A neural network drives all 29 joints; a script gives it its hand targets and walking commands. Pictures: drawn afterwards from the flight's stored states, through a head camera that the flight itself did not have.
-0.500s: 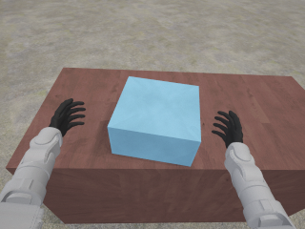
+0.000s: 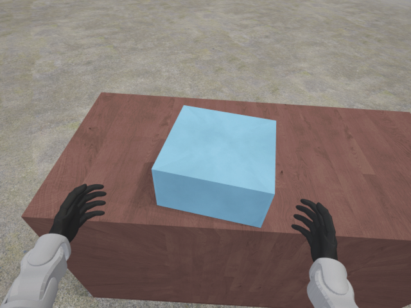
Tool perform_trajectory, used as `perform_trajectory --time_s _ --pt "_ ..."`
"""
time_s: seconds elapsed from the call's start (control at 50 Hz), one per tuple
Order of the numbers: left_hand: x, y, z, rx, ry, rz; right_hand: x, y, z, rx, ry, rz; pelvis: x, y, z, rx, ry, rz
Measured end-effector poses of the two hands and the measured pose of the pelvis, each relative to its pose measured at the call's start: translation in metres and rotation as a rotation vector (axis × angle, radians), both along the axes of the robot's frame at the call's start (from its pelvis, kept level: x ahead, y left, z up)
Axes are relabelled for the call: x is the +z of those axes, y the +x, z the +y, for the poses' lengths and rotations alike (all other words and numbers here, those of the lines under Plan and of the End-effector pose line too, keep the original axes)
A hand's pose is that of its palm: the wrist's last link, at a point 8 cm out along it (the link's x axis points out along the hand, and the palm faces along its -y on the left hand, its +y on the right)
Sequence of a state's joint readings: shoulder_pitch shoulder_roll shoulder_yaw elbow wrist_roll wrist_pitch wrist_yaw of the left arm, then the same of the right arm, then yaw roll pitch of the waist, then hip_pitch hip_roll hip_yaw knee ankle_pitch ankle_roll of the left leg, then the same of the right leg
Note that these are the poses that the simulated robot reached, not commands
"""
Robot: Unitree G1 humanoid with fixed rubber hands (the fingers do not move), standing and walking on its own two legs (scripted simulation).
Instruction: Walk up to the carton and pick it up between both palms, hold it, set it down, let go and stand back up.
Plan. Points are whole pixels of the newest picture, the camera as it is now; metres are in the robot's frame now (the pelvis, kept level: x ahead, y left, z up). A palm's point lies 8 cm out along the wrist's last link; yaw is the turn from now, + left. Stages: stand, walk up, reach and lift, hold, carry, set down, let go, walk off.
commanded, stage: set down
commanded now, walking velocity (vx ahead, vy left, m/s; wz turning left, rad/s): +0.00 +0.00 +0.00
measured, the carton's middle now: (218, 161) +0.51 +0.00 -0.02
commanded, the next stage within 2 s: let go in 1.44 s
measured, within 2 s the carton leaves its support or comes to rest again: neither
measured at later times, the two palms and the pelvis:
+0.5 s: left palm (76, 244) +0.23 +0.27 +0.00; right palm (323, 269) +0.23 -0.21 +0.00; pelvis +0.03 +0.01 +0.00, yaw +0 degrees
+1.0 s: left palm (93, 276) +0.19 +0.24 -0.04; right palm (326, 293) +0.20 -0.22 -0.05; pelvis +0.03 -0.02 +0.00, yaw +0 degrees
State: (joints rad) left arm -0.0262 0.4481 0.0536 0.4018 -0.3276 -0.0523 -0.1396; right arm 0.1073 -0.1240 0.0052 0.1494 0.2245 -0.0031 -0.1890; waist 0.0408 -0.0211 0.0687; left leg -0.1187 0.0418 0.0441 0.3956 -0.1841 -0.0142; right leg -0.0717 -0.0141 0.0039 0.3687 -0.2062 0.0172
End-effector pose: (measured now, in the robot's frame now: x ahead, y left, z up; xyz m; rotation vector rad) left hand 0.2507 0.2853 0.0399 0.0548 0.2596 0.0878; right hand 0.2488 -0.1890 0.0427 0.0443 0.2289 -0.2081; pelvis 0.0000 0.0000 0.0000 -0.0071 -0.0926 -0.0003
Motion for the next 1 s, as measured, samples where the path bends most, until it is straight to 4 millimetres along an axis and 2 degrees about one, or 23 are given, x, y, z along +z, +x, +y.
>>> perform_trajectory --time_s 0.1,0.2,0.3,0.46,0.6,0.74,0.88,1.0 --pt "-0.004 -0.009 0.008 0.004 0.003 0.001 -0.012 -0.002 0.009 0.015 0.004 0.059 0.000 0.001 0.000 0.008 0.001 -0.003" --pt "-0.018 -0.018 0.009 0.003 -0.013 0.051 -0.025 -0.012 0.010 -0.007 0.006 0.123 0.000 0.006 0.002 0.008 0.000 -0.002" --pt "-0.030 -0.020 -0.002 -0.019 -0.017 0.114 -0.032 -0.017 0.000 -0.034 -0.013 0.165 0.000 0.012 0.006 0.003 -0.002 0.006" --pt "-0.032 -0.015 -0.014 -0.018 0.017 0.149 -0.041 -0.015 -0.015 -0.014 -0.037 0.203 0.001 0.023 0.007 -0.007 -0.002 0.023" --pt "-0.049 -0.032 -0.018 0.013 0.032 0.250 -0.062 -0.027 -0.019 0.017 -0.036 0.265 0.003 0.034 0.001 -0.005 -0.001 0.027" --pt "-0.065 -0.051 -0.033 0.026 0.038 0.334 -0.078 -0.035 -0.022 0.048 -0.058 0.300 0.003 0.038 -0.007 0.002 0.001 0.026" --pt "-0.075 -0.056 -0.043 0.022 0.042 0.364 -0.084 -0.035 -0.026 0.083 -0.093 0.301 0.003 0.037 -0.015 0.004 0.005 0.018" --pt "-0.081 -0.058 -0.049 0.023 0.057 0.394 -0.093 -0.045 -0.032 0.082 -0.106 0.333 0.002 0.034 -0.018 -0.001 0.006 0.000"
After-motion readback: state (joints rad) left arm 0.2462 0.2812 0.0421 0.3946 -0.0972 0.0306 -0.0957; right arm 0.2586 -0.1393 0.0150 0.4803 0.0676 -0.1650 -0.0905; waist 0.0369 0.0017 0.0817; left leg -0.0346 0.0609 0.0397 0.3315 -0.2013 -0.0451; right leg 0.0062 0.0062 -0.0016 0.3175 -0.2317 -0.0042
